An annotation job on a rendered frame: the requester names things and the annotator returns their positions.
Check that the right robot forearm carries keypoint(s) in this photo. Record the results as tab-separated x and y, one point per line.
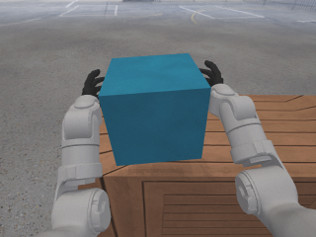
249	144

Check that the left robot forearm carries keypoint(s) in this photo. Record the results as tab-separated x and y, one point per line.
80	141

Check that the robot left upper arm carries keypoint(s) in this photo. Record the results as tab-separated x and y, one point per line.
80	213

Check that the robot left hand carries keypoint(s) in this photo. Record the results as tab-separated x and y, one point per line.
91	82

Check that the pedestal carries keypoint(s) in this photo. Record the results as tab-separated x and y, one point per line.
198	197

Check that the carton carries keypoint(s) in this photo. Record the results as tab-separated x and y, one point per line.
155	108

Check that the robot right upper arm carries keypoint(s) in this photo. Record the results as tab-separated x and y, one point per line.
268	193

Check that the robot right hand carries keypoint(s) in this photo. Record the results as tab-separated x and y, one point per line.
214	75

